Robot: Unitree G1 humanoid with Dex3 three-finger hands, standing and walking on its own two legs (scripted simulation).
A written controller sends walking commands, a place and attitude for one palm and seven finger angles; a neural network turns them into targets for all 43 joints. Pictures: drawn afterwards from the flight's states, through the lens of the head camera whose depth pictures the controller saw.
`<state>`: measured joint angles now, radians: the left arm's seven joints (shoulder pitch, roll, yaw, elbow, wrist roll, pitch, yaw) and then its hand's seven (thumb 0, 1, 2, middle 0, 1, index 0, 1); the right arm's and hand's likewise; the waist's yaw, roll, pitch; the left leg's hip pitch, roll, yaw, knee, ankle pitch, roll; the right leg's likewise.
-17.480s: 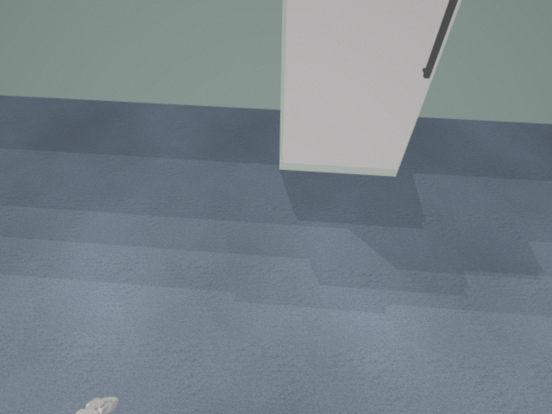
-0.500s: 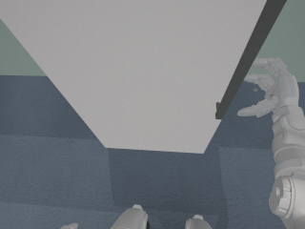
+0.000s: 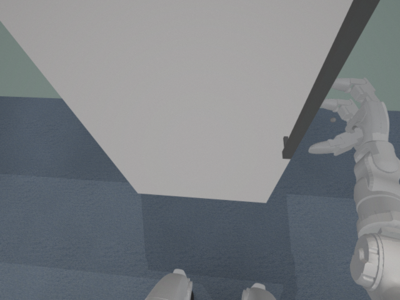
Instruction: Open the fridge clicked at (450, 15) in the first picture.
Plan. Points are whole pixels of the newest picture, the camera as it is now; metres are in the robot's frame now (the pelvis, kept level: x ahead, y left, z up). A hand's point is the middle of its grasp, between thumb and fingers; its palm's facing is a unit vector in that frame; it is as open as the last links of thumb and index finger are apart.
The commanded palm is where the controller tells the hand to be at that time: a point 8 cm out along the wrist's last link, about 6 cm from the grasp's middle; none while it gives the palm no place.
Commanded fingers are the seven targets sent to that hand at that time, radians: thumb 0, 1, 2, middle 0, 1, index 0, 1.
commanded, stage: slide the fingers in behind the handle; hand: right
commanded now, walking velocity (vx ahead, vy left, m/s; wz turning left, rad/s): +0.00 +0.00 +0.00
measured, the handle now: (318, 80) +0.50 -0.13 +0.14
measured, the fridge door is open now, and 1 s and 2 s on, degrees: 0 0 0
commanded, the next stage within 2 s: move the hooked fingers beside the handle in 0.10 s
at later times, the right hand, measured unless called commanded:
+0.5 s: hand (331, 124) +0.46 -0.17 +0.07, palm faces -0.04 +1.00 -0.02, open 14.4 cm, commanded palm +0.43 -0.21 +0.08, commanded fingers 0.00 0.50 -0.30 0.30 1.20 0.30 1.20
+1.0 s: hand (331, 130) +0.44 -0.17 +0.08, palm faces -0.06 +1.00 -0.02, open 14.1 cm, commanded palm +0.42 -0.22 +0.08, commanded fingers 0.00 0.50 -0.30 0.30 1.20 0.30 1.20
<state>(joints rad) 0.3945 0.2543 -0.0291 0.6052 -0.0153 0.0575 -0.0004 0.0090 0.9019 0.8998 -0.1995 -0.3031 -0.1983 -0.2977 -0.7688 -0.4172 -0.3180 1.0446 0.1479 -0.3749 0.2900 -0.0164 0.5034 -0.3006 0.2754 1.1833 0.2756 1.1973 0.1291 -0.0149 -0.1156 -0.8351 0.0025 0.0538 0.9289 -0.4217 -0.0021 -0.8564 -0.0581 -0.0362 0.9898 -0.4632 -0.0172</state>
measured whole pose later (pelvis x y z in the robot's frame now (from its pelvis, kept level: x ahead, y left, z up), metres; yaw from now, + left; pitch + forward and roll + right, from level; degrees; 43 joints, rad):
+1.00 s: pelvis +0.00 +0.01 +0.00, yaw -1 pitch +16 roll +1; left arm 0.34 0.26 -0.03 0.59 -0.03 0.05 0.02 0.01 0.90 0.90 -0.20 -0.30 -0.20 -0.30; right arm -0.68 -0.38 -0.30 0.99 0.16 -0.38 0.30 -0.02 0.50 -0.30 0.30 1.20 0.28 1.19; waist 0.11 -0.01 -0.11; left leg -0.78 0.00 0.06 0.92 -0.43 0.01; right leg -0.80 -0.05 -0.02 0.96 -0.45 0.00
